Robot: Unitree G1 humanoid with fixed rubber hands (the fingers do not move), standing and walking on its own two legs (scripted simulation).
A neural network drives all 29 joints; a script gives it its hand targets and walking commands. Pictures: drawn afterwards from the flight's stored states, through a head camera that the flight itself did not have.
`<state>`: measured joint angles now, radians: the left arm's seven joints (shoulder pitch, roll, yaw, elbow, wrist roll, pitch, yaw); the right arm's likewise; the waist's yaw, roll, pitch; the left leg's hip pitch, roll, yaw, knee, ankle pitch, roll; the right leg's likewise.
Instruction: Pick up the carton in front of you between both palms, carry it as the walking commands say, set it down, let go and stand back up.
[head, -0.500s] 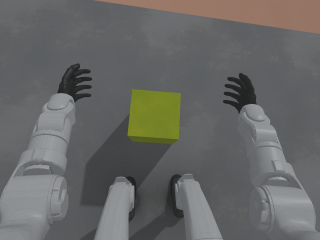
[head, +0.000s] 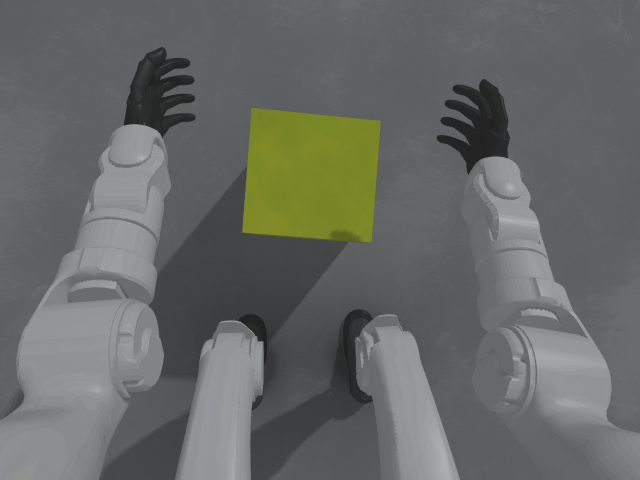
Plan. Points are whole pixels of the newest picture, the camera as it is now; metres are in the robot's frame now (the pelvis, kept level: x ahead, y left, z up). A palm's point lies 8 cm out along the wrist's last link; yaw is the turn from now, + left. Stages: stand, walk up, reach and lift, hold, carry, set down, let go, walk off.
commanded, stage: reach and lift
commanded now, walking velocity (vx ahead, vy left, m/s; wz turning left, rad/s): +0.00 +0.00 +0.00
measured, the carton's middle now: (308, 186) +0.48 -0.01 -0.45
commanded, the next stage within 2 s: none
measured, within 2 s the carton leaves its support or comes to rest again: leaves its support in 1.40 s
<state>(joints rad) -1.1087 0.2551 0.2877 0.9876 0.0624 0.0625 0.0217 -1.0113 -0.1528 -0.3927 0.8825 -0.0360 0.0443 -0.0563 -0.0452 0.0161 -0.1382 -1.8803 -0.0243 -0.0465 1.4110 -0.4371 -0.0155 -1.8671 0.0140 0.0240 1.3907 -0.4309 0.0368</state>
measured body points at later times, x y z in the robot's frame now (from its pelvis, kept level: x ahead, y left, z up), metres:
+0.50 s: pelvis -0.05 +0.00 -0.18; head +0.31 +0.00 +0.08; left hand +0.51 +0.18 -0.36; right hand +0.48 -0.20 -0.36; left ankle +0.07 +0.12 -0.54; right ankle +0.07 -0.13 -0.54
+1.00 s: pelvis -0.05 +0.00 -0.21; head +0.32 +0.00 +0.05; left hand +0.51 +0.16 -0.39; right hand +0.48 -0.19 -0.39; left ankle +0.06 +0.12 -0.54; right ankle +0.07 -0.13 -0.54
